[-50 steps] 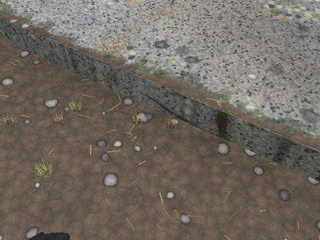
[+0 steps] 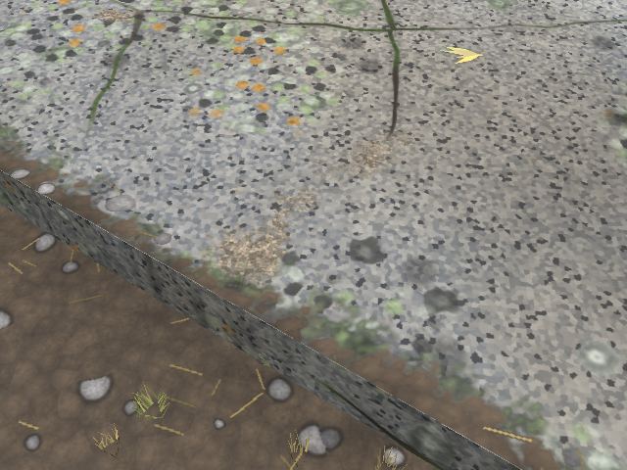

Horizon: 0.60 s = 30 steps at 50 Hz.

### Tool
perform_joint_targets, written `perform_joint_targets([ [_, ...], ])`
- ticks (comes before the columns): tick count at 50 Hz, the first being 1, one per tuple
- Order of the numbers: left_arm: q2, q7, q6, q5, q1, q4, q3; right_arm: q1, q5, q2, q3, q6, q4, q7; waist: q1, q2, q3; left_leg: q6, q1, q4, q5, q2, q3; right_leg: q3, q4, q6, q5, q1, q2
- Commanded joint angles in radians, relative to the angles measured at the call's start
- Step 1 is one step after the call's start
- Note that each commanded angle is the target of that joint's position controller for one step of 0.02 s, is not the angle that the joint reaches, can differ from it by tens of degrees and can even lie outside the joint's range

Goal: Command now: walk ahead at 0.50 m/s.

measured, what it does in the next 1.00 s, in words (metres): walks ahead: right foot, then left foot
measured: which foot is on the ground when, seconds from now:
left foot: down 0.00-0.16, up 0.18-0.58, down 0.60-1.00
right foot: up 0.00-0.12, down 0.14-0.62, up 0.64-0.86, down 0.88-1.00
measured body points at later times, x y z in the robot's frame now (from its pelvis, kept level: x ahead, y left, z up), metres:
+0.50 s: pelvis +0.25 -0.03 +0.00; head +0.27 -0.04 +0.45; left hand +0.22 +0.22 -0.14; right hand +0.39 -0.28 -0.13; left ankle +0.36 +0.10 -0.70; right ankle +0.18 -0.11 -0.75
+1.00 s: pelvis +0.35 +0.00 -0.01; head +0.34 +0.00 +0.44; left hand +0.35 +0.23 -0.16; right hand +0.40 -0.23 -0.16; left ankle +0.41 +0.07 -0.75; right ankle +0.33 -0.12 -0.75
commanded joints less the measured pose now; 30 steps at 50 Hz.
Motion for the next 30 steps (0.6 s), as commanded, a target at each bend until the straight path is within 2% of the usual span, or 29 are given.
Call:
perform_joint_targets([
  [1,0.061,0.001,-0.017,-0.007,-0.095,-0.074,0.009,-0.009,0.001,-0.153,-0.035,-0.017,-0.032,-0.001,0.002,0.128,0.044,0.131,-0.061,-0.107,0.164,0.259,-0.138,-0.026,-0.119,-0.005,0.049,0.078,0.019],
  [3,0.071,0.005,-0.022,-0.006,-0.11,-0.082,0.011,0.006,-0.001,-0.164,-0.038,-0.016,-0.012,-0.005,0.003,0.126,0.047,0.12,-0.02,-0.073,0.219,0.285,-0.149,-0.03,-0.158,-0.023,0.02,0.104,0.03],
  [5,0.084,0.011,-0.031,-0.003,-0.076,-0.075,0.017,-0.01,-0.003,-0.178,-0.042,-0.013,-0.002,-0.009,0.023,0.118,0.037,0.104,0.014,-0.005,0.318,0.296,-0.148,-0.041,-0.21,-0.047,-0.036,0.172,0.054],
  [6,0.084,0.017,-0.038,0.001,-0.003,-0.051,0.022,-0.022,0.0,-0.176,-0.04,-0.011,0.004,-0.011,0.062,0.101,0.011,0.088,0.011,0.086,0.431,0.276,-0.124,-0.057,-0.274,-0.063,-0.031,0.276,0.081],
  [7,0.11,0.03,-0.05,0.012,0.126,-0.004,0.035,-0.011,0.0,-0.146,-0.028,-0.013,0.012,-0.014,0.106,0.053,-0.067,0.067,-0.022,0.259,0.512,0.22,-0.081,-0.038,-0.322,-0.088,-0.027,0.455,0.081],
  [8,0.184,0.045,-0.058,0.031,0.306,0.023,0.055,-0.031,0.0,-0.103,-0.009,-0.017,-0.02,-0.016,0.182,-0.053,-0.191,0.038,-0.158,0.537,0.314,0.164,-0.025,0.185,-0.366,-0.144,-0.122,0.669,-0.121],
  [9,0.316,0.048,-0.048,0.015,0.352,0.051,0.094,0.061,0.023,-0.03,0.006,-0.019,-0.039,-0.012,0.137,-0.323,-0.226,0.007,-0.481,0.803,-0.261,-0.014,0.025,0.606,-0.501,-0.264,-0.199,0.842,-0.323],
  [10,0.22,0.04,-0.038,-0.011,0.266,0.038,0.075,0.008,-0.01,-0.136,-0.017,-0.006,-0.011,-0.022,0.116,-0.108,-0.133,0.024,-0.558,0.888,-0.304,0.049,-0.09,0.587,-0.516,-0.244,-0.283,0.756,-0.283],
  [11,0.162,0.034,-0.037,-0.018,0.178,0.02,0.058,-0.026,-0.009,-0.125,-0.018,-0.007,-0.013,-0.013,0.083,-0.051,-0.052,0.032,-0.557,0.883,-0.22,0.092,-0.103,0.47,-0.528,-0.227,-0.268,0.658,-0.242],
  [12,0.115,0.03,-0.04,-0.015,0.135,0.02,0.046,-0.055,-0.004,-0.106,-0.011,-0.008,-0.012,-0.008,0.066,-0.013,-0.01,0.025,-0.532,0.853,-0.159,0.121,-0.095,0.376,-0.557,-0.209,-0.153,0.584,-0.201],
  [13,0.095,0.032,-0.046,-0.018,0.123,0.027,0.039,-0.077,-0.011,-0.098,-0.01,-0.001,-0.01,-0.007,0.055,-0.015,0.012,0.013,-0.507,0.822,-0.128,0.141,-0.083,0.299,-0.574,-0.191,-0.039,0.545,-0.168],
  [14,0.083,0.035,-0.052,-0.018,0.121,0.042,0.035,-0.066,-0.021,-0.085,-0.005,0.009,-0.001,-0.004,0.038,-0.029,0.004,-0.002,-0.472,0.81,-0.102,0.149,-0.075,0.24,-0.581,-0.177,0.061,0.523,-0.143],
  [16,0.089,0.037,-0.068,-0.021,0.155,0.07,0.034,-0.073,-0.027,-0.063,0.001,0.02,0.005,0.001,0.028,-0.022,-0.017,-0.021,-0.454,0.814,-0.071,0.147,-0.055,0.173,-0.575,-0.183,0.245,0.521,-0.126],
  [17,0.098,0.038,-0.072,-0.027,0.168,0.084,0.036,-0.094,-0.028,-0.059,0.002,0.023,0.001,0.004,0.026,-0.023,-0.011,-0.03,-0.475,0.801,-0.054,0.153,-0.046,0.149,-0.584,-0.19,0.265,0.523,-0.122],
  [18,0.106,0.04,-0.073,-0.025,0.177,0.095,0.037,-0.13,-0.031,-0.055,0.003,0.024,-0.01,0.009,0.027,-0.024,0.003,-0.039,-0.491,0.774,-0.025,0.158,-0.038,0.124,-0.595,-0.192,0.289,0.514,-0.114],
  [21,0.098,0.041,-0.071,-0.025,0.207,0.127,0.034,-0.251,-0.026,-0.046,0.01,0.022,-0.042,0.011,0.048,-0.024,0.038,-0.06,-0.521,0.638,0.046,0.166,-0.01,0.072,-0.613,-0.191,0.3,0.511,-0.091],
  [22,0.093,0.041,-0.07,-0.021,0.212,0.136,0.031,-0.284,-0.021,-0.036,0.015,0.022,-0.053,0.009,0.052,-0.019,0.058,-0.063,-0.502,0.571,0.061,0.157,0.003,0.047,-0.594,-0.186,0.411,0.502,-0.088],
  [24,0.089,0.04,-0.068,-0.017,0.224,0.155,0.026,-0.308,-0.014,-0.014,0.026,0.018,-0.05,-0.003,0.057,-0.024,0.041,-0.059,-0.405,0.449,0.088,0.114,0.034,-0.009,-0.532,-0.162,0.638,0.495,-0.063],
  [26,0.095,0.045,-0.066,-0.016,0.228,0.172,0.027,-0.285,-0.008,-0.022,0.026,0.015,-0.033,-0.019,0.055,-0.053,0.012,-0.043,-0.347,0.389,0.118,0.09,0.032,-0.008,-0.474,-0.141,0.727,0.528,-0.072],
  [28,0.091,0.051,-0.06,-0.024,0.193,0.173,0.025,-0.235,-0.008,-0.041,0.02,0.008,-0.011,-0.03,0.031,-0.067,-0.016,-0.012,-0.272,0.33,0.115,0.071,0.02,0.011,-0.399,-0.122,0.75,0.545,-0.081],
  [29,0.089,0.056,-0.055,-0.032,0.168,0.173,0.023,-0.173,-0.014,-0.046,0.017,-0.001,0.015,-0.036,0.0,-0.047,-0.037,0.005,-0.197,0.253,0.157,0.056,0.026,0.009,-0.32,-0.106,0.747,0.548,-0.067],
  [30,0.081,0.058,-0.05,-0.042,0.166,0.177,0.018,-0.095,-0.026,-0.06,0.013,-0.019,0.045,-0.039,-0.037,0.008,-0.074,0.019,-0.071,0.14,0.341,0.078,0.008,-0.001,-0.199,-0.077,0.652,0.52,-0.031],
])
Velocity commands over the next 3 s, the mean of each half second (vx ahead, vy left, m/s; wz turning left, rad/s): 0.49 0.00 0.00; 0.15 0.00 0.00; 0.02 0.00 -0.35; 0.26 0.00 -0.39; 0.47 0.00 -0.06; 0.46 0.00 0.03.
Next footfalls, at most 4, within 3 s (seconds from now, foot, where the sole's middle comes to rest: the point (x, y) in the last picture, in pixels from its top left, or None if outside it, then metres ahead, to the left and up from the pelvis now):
0.14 right None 0.22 -0.12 -0.78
0.60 left None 0.45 0.07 -0.78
0.88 right None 0.36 -0.12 -0.78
1.70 left None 0.38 0.10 -0.78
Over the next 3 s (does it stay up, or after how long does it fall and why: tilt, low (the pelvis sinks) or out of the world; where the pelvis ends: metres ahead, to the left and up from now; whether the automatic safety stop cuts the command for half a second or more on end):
stays up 0.80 -0.20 0.18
